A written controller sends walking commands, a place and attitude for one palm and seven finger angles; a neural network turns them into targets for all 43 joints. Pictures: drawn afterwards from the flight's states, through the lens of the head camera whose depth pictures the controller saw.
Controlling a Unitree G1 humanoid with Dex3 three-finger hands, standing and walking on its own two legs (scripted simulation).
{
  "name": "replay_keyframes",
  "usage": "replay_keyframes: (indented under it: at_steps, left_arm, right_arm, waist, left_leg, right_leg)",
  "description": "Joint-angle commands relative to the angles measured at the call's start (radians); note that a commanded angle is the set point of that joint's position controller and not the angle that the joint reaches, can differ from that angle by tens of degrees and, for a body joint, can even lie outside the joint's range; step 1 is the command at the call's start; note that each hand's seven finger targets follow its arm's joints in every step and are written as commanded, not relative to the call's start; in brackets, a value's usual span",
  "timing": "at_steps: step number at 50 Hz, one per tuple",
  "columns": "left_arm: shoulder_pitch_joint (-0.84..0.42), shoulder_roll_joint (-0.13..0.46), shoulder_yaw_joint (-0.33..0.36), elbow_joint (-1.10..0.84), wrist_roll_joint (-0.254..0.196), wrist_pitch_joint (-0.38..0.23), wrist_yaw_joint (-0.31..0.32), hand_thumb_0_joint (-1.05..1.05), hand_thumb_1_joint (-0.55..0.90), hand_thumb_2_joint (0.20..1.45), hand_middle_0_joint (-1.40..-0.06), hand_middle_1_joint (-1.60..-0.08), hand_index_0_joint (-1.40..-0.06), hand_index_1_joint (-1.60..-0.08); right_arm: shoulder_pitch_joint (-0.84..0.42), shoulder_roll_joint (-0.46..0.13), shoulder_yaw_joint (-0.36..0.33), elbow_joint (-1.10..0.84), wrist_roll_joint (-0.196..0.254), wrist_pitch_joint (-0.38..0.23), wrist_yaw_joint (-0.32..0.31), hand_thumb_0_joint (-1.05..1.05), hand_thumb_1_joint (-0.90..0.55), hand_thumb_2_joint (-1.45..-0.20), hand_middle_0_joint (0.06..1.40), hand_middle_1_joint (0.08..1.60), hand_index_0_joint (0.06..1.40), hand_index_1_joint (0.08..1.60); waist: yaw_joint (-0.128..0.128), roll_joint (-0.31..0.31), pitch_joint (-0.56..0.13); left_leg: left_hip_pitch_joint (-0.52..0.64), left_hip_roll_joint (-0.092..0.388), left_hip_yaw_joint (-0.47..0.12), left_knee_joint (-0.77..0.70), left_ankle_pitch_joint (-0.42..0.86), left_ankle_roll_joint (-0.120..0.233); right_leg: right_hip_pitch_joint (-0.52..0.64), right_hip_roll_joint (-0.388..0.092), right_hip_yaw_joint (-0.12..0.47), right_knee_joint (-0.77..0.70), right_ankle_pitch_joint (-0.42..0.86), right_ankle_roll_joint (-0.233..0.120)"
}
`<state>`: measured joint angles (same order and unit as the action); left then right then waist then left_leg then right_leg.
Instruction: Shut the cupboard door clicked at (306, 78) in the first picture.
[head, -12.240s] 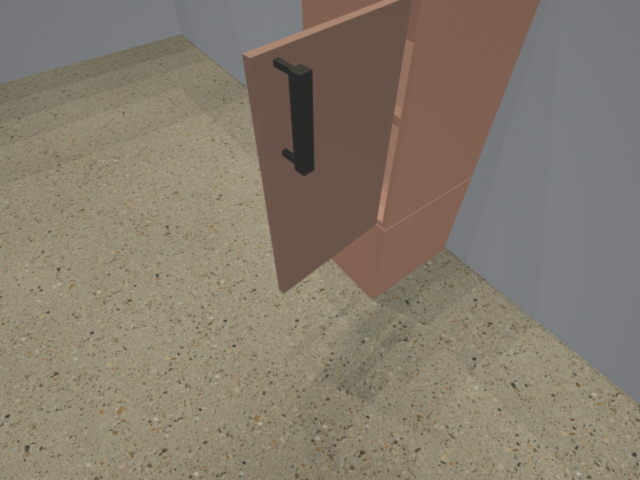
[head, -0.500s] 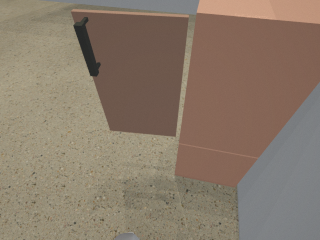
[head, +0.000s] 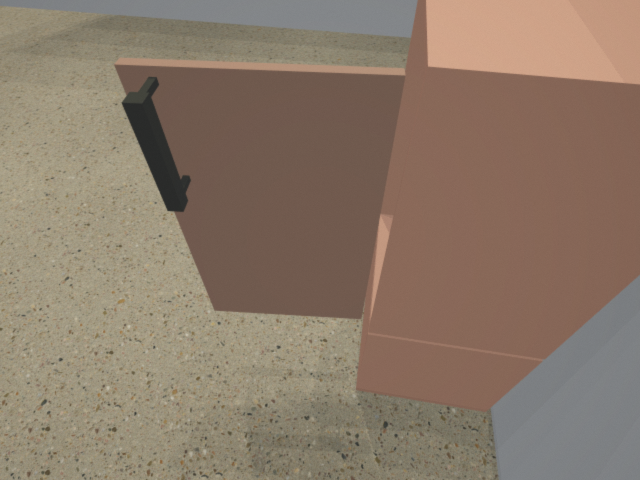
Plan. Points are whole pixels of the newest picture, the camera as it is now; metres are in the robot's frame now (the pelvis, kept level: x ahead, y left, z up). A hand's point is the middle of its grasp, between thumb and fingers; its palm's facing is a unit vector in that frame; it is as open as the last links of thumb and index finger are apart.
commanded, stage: come to a stop and stand still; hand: left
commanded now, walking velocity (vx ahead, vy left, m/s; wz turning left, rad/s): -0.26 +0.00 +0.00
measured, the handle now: (165, 148) +0.49 +0.23 +0.15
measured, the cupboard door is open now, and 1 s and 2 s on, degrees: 96 96 96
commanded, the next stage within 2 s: look again from close up in 0.74 s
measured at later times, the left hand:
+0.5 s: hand out of the picture +0.05 +0.19 -0.17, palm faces +0.00 -0.97 -0.25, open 7.4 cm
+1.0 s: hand out of the picture +0.02 +0.18 -0.16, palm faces -0.02 -0.97 -0.22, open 7.4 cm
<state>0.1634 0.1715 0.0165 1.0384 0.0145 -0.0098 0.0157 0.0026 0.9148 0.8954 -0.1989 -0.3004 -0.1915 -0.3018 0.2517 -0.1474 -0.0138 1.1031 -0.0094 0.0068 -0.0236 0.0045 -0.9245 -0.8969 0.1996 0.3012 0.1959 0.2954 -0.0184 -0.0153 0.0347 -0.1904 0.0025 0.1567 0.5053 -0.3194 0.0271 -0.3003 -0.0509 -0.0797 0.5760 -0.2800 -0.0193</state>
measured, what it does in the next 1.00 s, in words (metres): stands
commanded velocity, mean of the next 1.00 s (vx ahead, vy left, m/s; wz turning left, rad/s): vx -0.04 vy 0.00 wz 0.00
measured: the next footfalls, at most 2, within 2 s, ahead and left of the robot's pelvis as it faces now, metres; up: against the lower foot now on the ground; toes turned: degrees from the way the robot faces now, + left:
none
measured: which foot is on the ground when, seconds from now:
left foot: down 0.00-1.00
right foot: down 0.00-1.00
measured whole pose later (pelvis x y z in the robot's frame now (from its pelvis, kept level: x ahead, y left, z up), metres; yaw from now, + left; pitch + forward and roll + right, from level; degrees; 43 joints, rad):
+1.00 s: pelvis +0.01 +0.00 +0.01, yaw -1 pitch -1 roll +1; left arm 0.27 0.16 -0.03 1.09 0.01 -0.01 0.03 0.01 0.91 0.89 -0.20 -0.30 -0.20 -0.30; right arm 0.33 -0.17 0.03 1.11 -0.02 -0.01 -0.01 0.01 -0.91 -0.90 0.20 0.30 0.19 0.30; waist -0.01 0.03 0.03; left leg -0.11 0.02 0.16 0.41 -0.28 0.02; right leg -0.22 -0.03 -0.08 0.46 -0.23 -0.02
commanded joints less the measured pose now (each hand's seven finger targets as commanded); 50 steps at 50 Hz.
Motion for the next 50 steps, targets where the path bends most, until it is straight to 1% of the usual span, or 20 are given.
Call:
replay_keyframes:
  at_steps: [1, 5, 7, 9, 12, 13, 15, 17, 18, 19, 20, 21, 22, 23, 24, 27, 32, 39, 47, 50]
  left_arm:
    - [0.101, 0.15, 0.035, -0.025, -0.005, -0.002, 0.022, 0.0, 0.9, 0.9, -0.2, -0.3, -0.2, -0.3]
    - [0.088, 0.158, 0.05, -0.054, -0.006, 0.012, 0.027, 0.0, 0.9, 0.9, -0.2, -0.3, -0.2, -0.3]
    - [0.067, 0.143, 0.05, -0.072, -0.004, 0.019, 0.026, 0.0, 0.9, 0.9, -0.2, -0.3, -0.2, -0.3]
    - [0.054, 0.117, 0.048, -0.086, -0.003, 0.024, 0.026, 0.0, 0.9, 0.9, -0.2, -0.3, -0.2, -0.3]
    - [0.046, 0.086, 0.048, -0.098, 0.002, 0.036, 0.022, 0.0, 0.9, 0.9, -0.2, -0.3, -0.2, -0.3]
    - [0.057, 0.076, 0.047, -0.093, 0.003, 0.036, 0.021, 0.0, 0.9, 0.9, -0.2, -0.3, -0.2, -0.3]
    - [0.081, 0.094, 0.048, -0.084, 0.008, 0.029, 0.019, 0.0, 0.9, 0.9, -0.2, -0.3, -0.2, -0.3]
    - [0.084, 0.129, 0.047, -0.07, 0.006, 0.013, 0.022, 0.0, 0.9, 0.9, -0.2, -0.3, -0.2, -0.3]
    - [0.08, 0.136, 0.043, -0.059, 0.004, 0.006, 0.022, 0.0, 0.9, 0.9, -0.2, -0.3, -0.2, -0.3]
    - [0.129, 0.152, 0.039, -0.069, 0.009, 0.0, 0.064, 0.0, 0.9, 0.9, -0.2, -0.3, -0.2, -0.3]
    - [0.13, 0.193, 0.042, -0.109, 0.004, -0.011, 0.061, 0.0, 0.9, 0.9, -0.2, -0.3, -0.2, -0.3]
    - [0.12, 0.178, 0.036, -0.113, 0.001, -0.012, 0.056, 0.0, 0.9, 0.9, -0.2, -0.3, -0.2, -0.3]
    - [0.1, 0.159, 0.027, -0.121, -0.001, -0.009, 0.051, 0.0, 0.9, 0.9, -0.2, -0.3, -0.2, -0.3]
    - [0.092, 0.135, 0.017, -0.116, -0.003, -0.007, 0.044, 0.0, 0.9, 0.9, -0.2, -0.3, -0.2, -0.3]
    - [0.1, 0.125, 0.01, -0.114, -0.004, -0.004, 0.04, 0.0, 0.9, 0.9, -0.2, -0.3, -0.2, -0.3]
    - [0.122, 0.096, -0.005, -0.09, -0.001, -0.003, 0.031, 0.0, 0.9, 0.9, -0.2, -0.3, -0.2, -0.3]
    - [0.122, 0.106, -0.012, -0.069, -0.003, -0.009, 0.024, 0.0, 0.9, 0.9, -0.2, -0.3, -0.2, -0.3]
    - [0.138, 0.108, -0.015, -0.035, -0.005, -0.014, 0.02, 0.0, 0.9, 0.9, -0.2, -0.3, -0.2, -0.3]
    - [0.153, 0.103, -0.019, 0.014, -0.009, -0.023, 0.023, 0.0, 0.9, 0.9, -0.2, -0.3, -0.2, -0.3]
    - [0.152, 0.094, -0.021, 0.031, -0.01, -0.021, 0.025, 0.0, 0.9, 0.9, -0.2, -0.3, -0.2, -0.3]
  right_arm:
    - [0.088, -0.11, -0.036, -0.028, 0.004, -0.002, -0.012, 0.0, -0.9, -0.9, 0.2, 0.3, 0.2, 0.3]
    - [0.092, -0.11, -0.049, -0.045, 0.001, 0.014, -0.017, 0.0, -0.9, -0.9, 0.2, 0.3, 0.2, 0.3]
    - [0.091, -0.118, -0.054, -0.06, -0.003, 0.019, -0.018, 0.0, -0.9, -0.9, 0.2, 0.3, 0.2, 0.3]
    - [0.077, -0.132, -0.058, -0.072, -0.009, 0.018, -0.019, 0.0, -0.9, -0.9, 0.2, 0.3, 0.2, 0.3]
    - [0.043, -0.147, -0.061, -0.086, -0.015, 0.013, -0.019, 0.0, -0.9, -0.9, 0.2, 0.3, 0.2, 0.3]
    - [0.028, -0.138, -0.058, -0.09, -0.016, 0.01, -0.019, 0.0, -0.9, -0.9, 0.2, 0.3, 0.2, 0.3]
    - [0.01, -0.136, -0.057, -0.095, -0.012, 0.008, -0.017, 0.0, -0.9, -0.9, 0.2, 0.3, 0.2, 0.3]
    - [0.043, -0.111, -0.055, -0.088, -0.004, 0.012, -0.014, 0.0, -0.9, -0.9, 0.2, 0.3, 0.2, 0.3]
    - [0.062, -0.08, -0.047, -0.079, 0.002, 0.015, -0.012, 0.0, -0.9, -0.9, 0.2, 0.3, 0.2, 0.3]
    - [0.009, -0.134, -0.056, -0.142, 0.008, -0.012, -0.007, 0.0, -0.9, -0.9, 0.2, 0.3, 0.2, 0.3]
    - [0.04, -0.082, -0.048, -0.161, 0.009, -0.011, 0.002, 0.0, -0.9, -0.9, 0.2, 0.3, 0.2, 0.3]
    - [0.052, -0.079, -0.042, -0.167, 0.013, -0.01, 0.003, 0.0, -0.9, -0.9, 0.2, 0.3, 0.2, 0.3]
    - [0.065, -0.084, -0.039, -0.165, 0.008, -0.01, 0.003, 0.0, -0.9, -0.9, 0.2, 0.3, 0.2, 0.3]
    - [0.068, -0.082, -0.031, -0.162, -0.003, -0.017, 0.004, 0.0, -0.9, -0.9, 0.2, 0.3, 0.2, 0.3]
    - [0.055, -0.102, -0.026, -0.169, -0.008, -0.018, 0.001, 0.0, -0.9, -0.9, 0.2, 0.3, 0.2, 0.3]
    - [0.035, -0.123, -0.016, -0.182, -0.006, -0.015, 0.002, 0.0, -0.9, -0.9, 0.2, 0.3, 0.2, 0.3]
    - [0.052, -0.125, 0.0, -0.154, -0.009, -0.019, 0.009, 0.0, -0.9, -0.9, 0.2, 0.3, 0.2, 0.3]
    - [0.075, -0.127, 0.016, -0.103, -0.009, -0.029, 0.009, 0.0, -0.9, -0.9, 0.2, 0.3, 0.2, 0.3]
    - [0.112, -0.113, 0.026, -0.03, -0.005, -0.039, 0.004, 0.0, -0.9, -0.9, 0.2, 0.3, 0.2, 0.3]
    - [0.122, -0.101, 0.027, -0.006, -0.005, -0.037, 0.001, 0.0, -0.9, -0.9, 0.2, 0.3, 0.2, 0.3]
  waist:
    - [0.011, -0.095, -0.11]
    - [0.015, 0.011, -0.124]
    - [0.011, 0.015, -0.123]
    - [0.015, 0.071, -0.087]
    - [0.024, 0.141, -0.041]
    - [0.035, 0.127, -0.04]
    - [0.04, 0.069, -0.043]
    - [0.016, -0.066, -0.078]
    - [0.005, -0.13, -0.088]
    - [0.006, -0.051, -0.096]
    - [0.003, -0.048, -0.16]
    - [-0.006, -0.028, -0.181]
    - [-0.019, 0.016, -0.156]
    - [-0.013, 0.149, -0.128]
    - [-0.003, 0.176, -0.067]
    - [0.004, 0.008, 0.016]
    - [-0.002, 0.0, 0.062]
    - [0.007, 0.012, 0.047]
    - [0.015, 0.004, 0.012]
    - [0.016, 0.011, 0.046]
  left_leg:
    - [0.011, 0.099, -0.085, -0.014, 0.341, -0.042]
    - [0.026, 0.119, -0.088, 0.033, 0.479, -0.042]
    - [0.031, 0.144, -0.116, 0.009, 0.488, -0.028]
    - [0.008, 0.192, -0.16, -0.05, 0.528, 0.002]
    - [-0.037, 0.253, -0.197, -0.109, 0.514, 0.066]
    - [-0.034, 0.249, -0.193, -0.105, 0.49, 0.073]
    - [-0.052, 0.197, -0.157, -0.065, 0.381, 0.032]
    - [-0.04, 0.105, -0.084, 0.009, 0.189, -0.025]
    - [-0.008, 0.071, -0.066, 0.019, 0.085, -0.038]
    - [-0.056, 0.079, -0.04, 0.055, 0.076, -0.052]
    - [-0.098, 0.064, -0.068, 0.045, -0.009, -0.026]
    - [-0.042, 0.07, -0.076, -0.011, 0.012, -0.019]
    - [0.017, 0.088, -0.086, -0.043, 0.099, -0.01]
    - [0.067, 0.114, -0.093, -0.063, 0.277, -0.001]
    - [0.033, 0.157, -0.138, -0.068, 0.365, 0.017]
    - [-0.021, 0.151, -0.14, -0.103, 0.172, 0.022]
    - [-0.019, 0.119, -0.131, -0.167, 0.012, 0.015]
    - [-0.01, 0.117, -0.128, -0.205, 0.022, 0.013]
    - [0.01, 0.123, -0.117, -0.194, 0.124, 0.008]
    - [-0.005, 0.124, -0.118, -0.201, 0.116, 0.006]
  right_leg:
    - [0.142, -0.169, 0.145, -0.067, 0.698, -0.073]
    - [0.127, -0.162, 0.13, -0.024, 0.707, -0.077]
    - [0.096, -0.131, 0.117, -0.016, 0.585, -0.065]
    - [0.073, -0.077, 0.078, 0.021, 0.439, -0.035]
    - [0.049, -0.011, 0.042, 0.083, 0.067, -0.004]
    - [0.057, -0.008, 0.042, 0.054, 0.025, -0.006]
    - [0.097, -0.04, 0.08, -0.029, 0.233, -0.015]
    - [0.123, -0.145, 0.194, -0.112, 0.407, -0.066]
    - [0.11, -0.191, 0.223, -0.172, 0.414, -0.095]
    - [0.177, -0.182, 0.266, -0.051, 0.927, -0.061]
    - [0.243, -0.206, 0.245, -0.02, 0.874, -0.087]
    - [0.206, -0.191, 0.222, -0.016, 0.747, -0.093]
    - [0.132, -0.153, 0.18, -0.021, 0.58, -0.078]
    - [0.081, -0.101, 0.139, -0.009, 0.458, -0.061]
    - [0.048, -0.062, 0.105, -0.026, 0.297, -0.039]
    - [0.03, -0.049, 0.117, -0.112, 0.148, -0.036]
    - [0.006, -0.058, 0.157, -0.188, 0.026, -0.037]
    - [0.045, -0.061, 0.15, -0.207, 0.034, -0.035]
    - [0.12, -0.078, 0.131, -0.184, 0.2, -0.038]
    - [0.112, -0.074, 0.129, -0.183, 0.192, -0.039]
